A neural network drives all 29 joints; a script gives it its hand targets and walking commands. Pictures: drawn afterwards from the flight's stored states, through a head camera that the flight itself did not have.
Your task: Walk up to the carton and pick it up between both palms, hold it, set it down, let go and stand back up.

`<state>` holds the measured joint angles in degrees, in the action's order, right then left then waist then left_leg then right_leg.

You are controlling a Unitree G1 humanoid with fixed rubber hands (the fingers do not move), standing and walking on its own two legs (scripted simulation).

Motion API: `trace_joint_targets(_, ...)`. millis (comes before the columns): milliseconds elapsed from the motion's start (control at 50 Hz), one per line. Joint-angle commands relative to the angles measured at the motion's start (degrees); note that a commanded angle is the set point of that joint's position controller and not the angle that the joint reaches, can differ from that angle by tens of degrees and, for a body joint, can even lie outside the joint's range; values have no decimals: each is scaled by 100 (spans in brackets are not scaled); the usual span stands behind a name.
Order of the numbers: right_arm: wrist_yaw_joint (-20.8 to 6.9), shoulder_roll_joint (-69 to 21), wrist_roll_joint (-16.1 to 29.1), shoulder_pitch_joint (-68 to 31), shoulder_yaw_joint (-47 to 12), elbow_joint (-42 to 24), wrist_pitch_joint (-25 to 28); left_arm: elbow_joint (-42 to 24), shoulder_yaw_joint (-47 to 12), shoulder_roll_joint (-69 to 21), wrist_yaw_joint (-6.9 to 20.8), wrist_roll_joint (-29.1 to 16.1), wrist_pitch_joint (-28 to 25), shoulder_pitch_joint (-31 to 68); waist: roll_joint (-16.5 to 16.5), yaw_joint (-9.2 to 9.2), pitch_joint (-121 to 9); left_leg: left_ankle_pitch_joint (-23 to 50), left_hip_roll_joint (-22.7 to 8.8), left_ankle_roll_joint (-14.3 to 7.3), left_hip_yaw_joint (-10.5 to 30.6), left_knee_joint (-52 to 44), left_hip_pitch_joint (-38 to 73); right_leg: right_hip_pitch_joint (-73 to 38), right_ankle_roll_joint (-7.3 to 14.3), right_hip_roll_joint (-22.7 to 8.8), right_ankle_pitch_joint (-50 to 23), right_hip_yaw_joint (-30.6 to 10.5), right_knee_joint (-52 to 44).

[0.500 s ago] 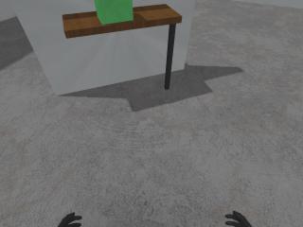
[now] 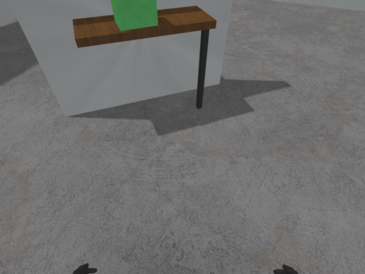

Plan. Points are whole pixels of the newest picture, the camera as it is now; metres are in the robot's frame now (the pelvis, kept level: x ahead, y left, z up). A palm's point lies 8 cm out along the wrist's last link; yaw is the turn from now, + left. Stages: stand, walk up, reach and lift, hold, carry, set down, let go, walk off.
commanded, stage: stand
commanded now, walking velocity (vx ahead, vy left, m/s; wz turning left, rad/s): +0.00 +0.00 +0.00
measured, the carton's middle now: (134, 8) +1.52 +0.28 +0.05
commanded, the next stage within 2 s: walk up in 1.54 s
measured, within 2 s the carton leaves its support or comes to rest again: neither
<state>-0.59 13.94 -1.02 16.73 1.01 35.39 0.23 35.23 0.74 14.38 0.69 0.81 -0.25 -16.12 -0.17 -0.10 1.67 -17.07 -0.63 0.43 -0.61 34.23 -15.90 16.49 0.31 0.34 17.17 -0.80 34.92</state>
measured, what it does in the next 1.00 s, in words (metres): stands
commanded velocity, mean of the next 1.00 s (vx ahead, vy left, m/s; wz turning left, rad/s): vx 0.00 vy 0.00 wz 0.00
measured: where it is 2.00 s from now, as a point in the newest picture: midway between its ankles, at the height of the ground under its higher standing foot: outside the picture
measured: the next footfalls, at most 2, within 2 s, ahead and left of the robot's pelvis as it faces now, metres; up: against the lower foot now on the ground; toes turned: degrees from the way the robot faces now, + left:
none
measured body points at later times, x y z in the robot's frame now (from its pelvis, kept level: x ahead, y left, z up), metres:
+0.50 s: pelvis +0.00 +0.00 +0.00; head +0.01 +0.00 +0.45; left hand +0.12 +0.25 -0.10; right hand +0.11 -0.25 -0.10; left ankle +0.01 +0.12 -0.73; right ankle +0.02 -0.12 -0.73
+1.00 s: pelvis +0.00 +0.00 +0.00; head +0.01 +0.00 +0.45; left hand +0.12 +0.25 -0.10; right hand +0.10 -0.26 -0.11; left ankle +0.01 +0.12 -0.73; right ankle +0.02 -0.12 -0.73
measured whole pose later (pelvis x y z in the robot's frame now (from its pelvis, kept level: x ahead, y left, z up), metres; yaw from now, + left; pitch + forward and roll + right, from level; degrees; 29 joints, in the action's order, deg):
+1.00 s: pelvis +0.00 +0.00 +0.00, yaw -1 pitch -1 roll +0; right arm -0.4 14.6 -0.8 18.0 0.5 38.0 0.1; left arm 37.2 0.3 14.8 0.3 0.7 0.0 -17.4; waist -0.4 -0.2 1.4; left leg -16.2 -1.1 0.4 -1.7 32.1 -14.6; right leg 15.7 0.3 0.8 16.0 -1.8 33.0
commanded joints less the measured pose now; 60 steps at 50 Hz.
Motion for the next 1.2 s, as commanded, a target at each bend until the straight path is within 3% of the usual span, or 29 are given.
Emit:
trace_joint_targets(0,27,696,4,-103,227,-530,142,-596,236,692,-38,-9,-145,134,-67,-2,-223,314,-376,-192,483,-563,86,98,194,-470,-347,-580,-718)
trace_joint_targets(160,35,722,19,-85,216,-468,144,-547,218,674,-48,-6,-139,71,64,7,-323,507,-412,-210,467,-581,152,-10,182,-448,-583,-573,-675)
trace_joint_targets(340,44,728,0,-25,217,-398,127,-521,228,701,-50,-16,-141,55,-74,-18,-188,382,-398,-183,431,-617,168,81,203,-455,-456,-636,-787)
trace_joint_targets(520,44,743,10,-23,207,-335,135,-464,216,696,-57,-12,-140,19,74,-9,-269,506,-427,-203,415,-641,182,-63,188,-456,-677,-622,-707)
trace_joint_targets(720,42,753,20,30,207,-282,109,-442,214,728,-71,-21,-120,-1,-97,-10,-144,329,-443,-196,409,-718,169,49,177,-443,-477,-639,-822)
trace_joint_targets(800,47,781,17,22,194,-281,103,-410,210,726,-67,-15,-128,-42,32,12,-177,278,-433,-208,407,-717,183,33,196,-467,-388,-690,-859)
trace_joint_targets(860,46,753,27,100,178,-270,103,-404,199,730,-70,-22,-124,-21,-74,-33,-55,279,-440,-208,438,-744,147,108,198,-462,-352,-694,-894)
trace_joint_targets(1080,56,801,22,100,162,-221,114,-322,205,752,-76,-19,-126,-79,15,0,-229,441,-441,-208,409,-726,238,-35,186,-451,-619,-689,-821)
trace_joint_targets(1120,56,790,30,124,162,-211,109,-303,189,767,-79,-28,-126,-83,-120,-26,-127,506,-453,-196,401,-719,242,57,185,-442,-671,-668,-852)
trace_joint_targets(1180,62,864,27,131,166,-192,93,-293,182,767,-78,-21,-103,-147,-1,7,-77,384,-446,-208,408,-749,190,102,173,-428,-516,-694,-852)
